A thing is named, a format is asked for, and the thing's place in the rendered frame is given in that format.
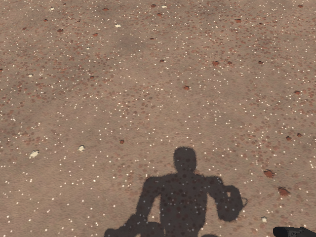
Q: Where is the right robot hand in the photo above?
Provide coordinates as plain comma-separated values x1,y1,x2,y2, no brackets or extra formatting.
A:
273,226,316,237

